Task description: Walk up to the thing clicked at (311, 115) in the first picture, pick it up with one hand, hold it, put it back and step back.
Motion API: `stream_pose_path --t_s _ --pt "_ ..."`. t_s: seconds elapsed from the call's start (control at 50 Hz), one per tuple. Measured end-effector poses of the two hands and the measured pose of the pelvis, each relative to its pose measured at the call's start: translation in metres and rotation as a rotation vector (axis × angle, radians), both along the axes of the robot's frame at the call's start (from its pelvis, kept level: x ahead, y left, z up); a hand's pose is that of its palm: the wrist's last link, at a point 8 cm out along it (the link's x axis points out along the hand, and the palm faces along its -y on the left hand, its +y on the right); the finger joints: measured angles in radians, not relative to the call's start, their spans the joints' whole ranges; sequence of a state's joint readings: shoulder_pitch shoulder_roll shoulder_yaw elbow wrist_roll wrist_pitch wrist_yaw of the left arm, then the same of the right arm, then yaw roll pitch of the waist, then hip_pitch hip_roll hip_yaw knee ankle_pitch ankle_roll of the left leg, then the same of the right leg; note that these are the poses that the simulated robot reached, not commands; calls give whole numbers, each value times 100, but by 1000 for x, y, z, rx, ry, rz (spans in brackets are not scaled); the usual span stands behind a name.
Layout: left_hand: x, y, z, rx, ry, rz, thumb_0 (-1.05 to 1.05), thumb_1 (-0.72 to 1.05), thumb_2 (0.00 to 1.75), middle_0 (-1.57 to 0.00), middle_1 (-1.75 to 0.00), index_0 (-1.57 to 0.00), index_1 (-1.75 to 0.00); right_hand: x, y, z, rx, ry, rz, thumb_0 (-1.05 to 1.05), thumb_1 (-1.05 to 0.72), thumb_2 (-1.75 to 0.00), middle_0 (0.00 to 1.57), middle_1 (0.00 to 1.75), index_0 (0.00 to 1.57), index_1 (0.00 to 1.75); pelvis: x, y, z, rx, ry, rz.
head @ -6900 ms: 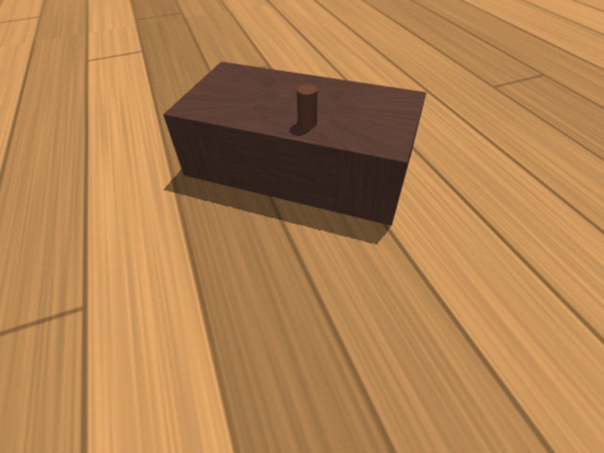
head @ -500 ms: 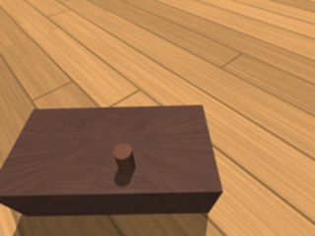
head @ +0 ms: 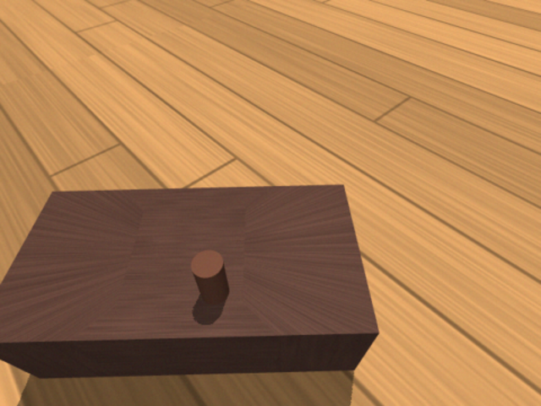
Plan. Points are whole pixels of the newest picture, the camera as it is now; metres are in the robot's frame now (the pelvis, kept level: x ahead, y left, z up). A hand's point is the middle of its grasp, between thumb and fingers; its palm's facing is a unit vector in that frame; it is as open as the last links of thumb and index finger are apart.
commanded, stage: stand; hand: left
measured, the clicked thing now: (211, 278) +0.51 +0.17 -0.34
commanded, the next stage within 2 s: go down in 0.94 s
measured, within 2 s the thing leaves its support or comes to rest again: neither
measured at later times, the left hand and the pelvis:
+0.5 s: hand out of the picture +0.06 +0.26 -0.16, palm faces -0.01 -0.94 -0.34, open 7.4 cm; pelvis +0.00 +0.00 +0.00, yaw +0 degrees
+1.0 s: hand out of the picture +0.05 +0.26 -0.16, palm faces -0.02 -0.94 -0.34, open 7.4 cm; pelvis +0.00 +0.00 +0.00, yaw +0 degrees
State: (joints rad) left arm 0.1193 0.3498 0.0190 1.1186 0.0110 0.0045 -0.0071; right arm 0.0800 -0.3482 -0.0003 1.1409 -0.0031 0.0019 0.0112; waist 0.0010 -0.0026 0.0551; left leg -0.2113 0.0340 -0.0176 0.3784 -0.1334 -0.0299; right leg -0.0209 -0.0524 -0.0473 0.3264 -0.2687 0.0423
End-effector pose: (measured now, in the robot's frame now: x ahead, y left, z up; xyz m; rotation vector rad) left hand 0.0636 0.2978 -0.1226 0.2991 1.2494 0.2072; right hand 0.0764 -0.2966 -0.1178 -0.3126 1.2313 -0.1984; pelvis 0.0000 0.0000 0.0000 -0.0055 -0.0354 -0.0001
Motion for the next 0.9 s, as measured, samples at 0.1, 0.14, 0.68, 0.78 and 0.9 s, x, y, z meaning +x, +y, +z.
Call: stream_pose_path --t_s 0.1,0.14,0.68,0.78,0.9 --pt "-6 2 -1 2 22 6 0 90 90 -20 -30 -20 -30 -6 1 -1 0 23 -3 0 -90 -90 20 30 20 30 1 1 0 1 3 -1" --pt "-7 3 -1 3 27 9 0 90 90 -20 -30 -20 -30 -7 1 -2 -1 28 -4 0 -90 -90 20 30 20 30 2 1 0 1 3 -2" --pt "-15 6 -1 0 12 5 0 90 90 -20 -30 -20 -30 -6 5 1 -2 -7 1 0 -90 -90 20 30 20 30 -4 5 0 0 -12 -2" --pt "-19 7 -2 1 24 7 0 90 90 -20 -30 -20 -30 -12 5 0 -2 5 -3 0 -90 -90 20 30 20 30 -5 5 0 0 -11 -2" --pt "-23 7 -1 6 41 8 0 90 90 -20 -30 -20 -30 -17 4 -2 0 25 -9 0 -90 -90 20 30 20 30 -4 4 0 1 -7 -1"
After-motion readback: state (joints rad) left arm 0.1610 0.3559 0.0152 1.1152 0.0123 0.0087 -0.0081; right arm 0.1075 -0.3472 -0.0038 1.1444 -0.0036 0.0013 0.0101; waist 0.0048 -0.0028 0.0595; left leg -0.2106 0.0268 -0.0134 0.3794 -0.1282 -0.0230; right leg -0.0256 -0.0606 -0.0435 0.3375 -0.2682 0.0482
